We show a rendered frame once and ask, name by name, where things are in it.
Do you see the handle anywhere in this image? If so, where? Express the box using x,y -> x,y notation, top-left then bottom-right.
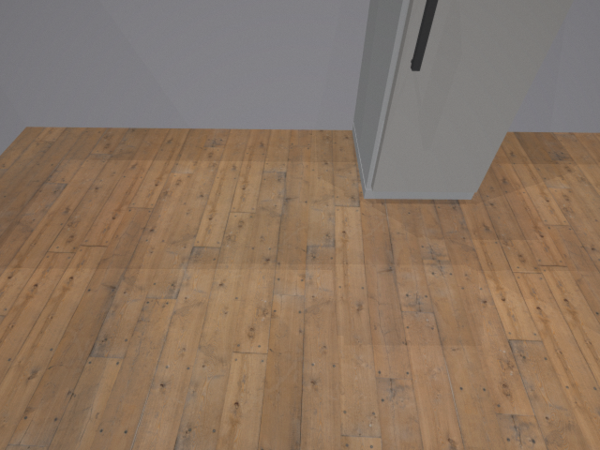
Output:
411,0 -> 438,71

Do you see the fridge door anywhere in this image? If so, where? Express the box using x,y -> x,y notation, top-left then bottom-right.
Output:
371,0 -> 574,192

